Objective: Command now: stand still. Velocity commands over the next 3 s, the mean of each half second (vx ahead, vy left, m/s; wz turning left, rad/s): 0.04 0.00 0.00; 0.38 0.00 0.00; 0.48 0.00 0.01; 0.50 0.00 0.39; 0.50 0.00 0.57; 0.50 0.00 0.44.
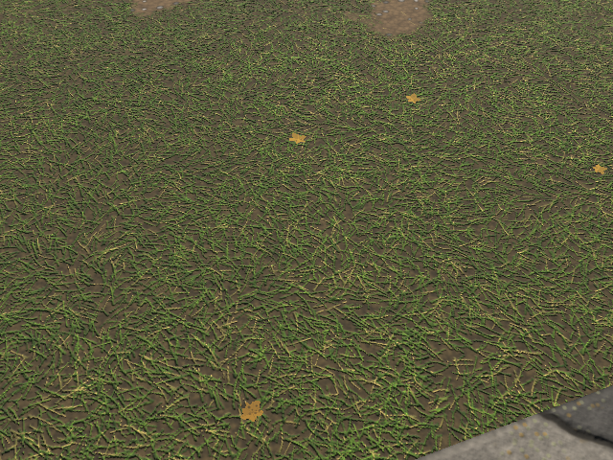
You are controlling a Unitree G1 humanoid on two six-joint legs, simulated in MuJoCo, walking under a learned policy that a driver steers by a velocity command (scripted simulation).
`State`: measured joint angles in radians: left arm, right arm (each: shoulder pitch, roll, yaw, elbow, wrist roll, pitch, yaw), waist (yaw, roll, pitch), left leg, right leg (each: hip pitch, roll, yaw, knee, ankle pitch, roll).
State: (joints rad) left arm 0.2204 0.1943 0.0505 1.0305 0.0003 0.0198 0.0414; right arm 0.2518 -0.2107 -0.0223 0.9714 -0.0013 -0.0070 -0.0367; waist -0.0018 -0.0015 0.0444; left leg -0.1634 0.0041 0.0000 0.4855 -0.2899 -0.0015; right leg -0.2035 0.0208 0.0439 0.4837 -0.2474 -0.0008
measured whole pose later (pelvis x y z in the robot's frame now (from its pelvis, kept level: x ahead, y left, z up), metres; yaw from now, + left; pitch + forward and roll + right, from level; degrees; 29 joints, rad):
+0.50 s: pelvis +0.01 +0.00 +0.00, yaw +0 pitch -1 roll +0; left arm 0.29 0.18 0.03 1.13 -0.01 0.00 0.04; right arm 0.35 -0.19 -0.02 1.06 0.02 -0.01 -0.04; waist -0.01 0.00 0.00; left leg -0.18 -0.01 0.00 0.53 -0.36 0.04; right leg -0.25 0.01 0.03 0.61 -0.42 -0.03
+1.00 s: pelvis +0.20 -0.01 -0.01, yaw +1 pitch +1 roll +0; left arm 0.51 0.19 0.02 1.11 0.01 -0.09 0.01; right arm 0.04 -0.24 -0.05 0.87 0.01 -0.09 0.04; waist 0.07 0.02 0.01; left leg -0.57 0.02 0.03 0.78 -0.01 0.07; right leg 0.10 0.01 -0.03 0.32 -0.43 -0.02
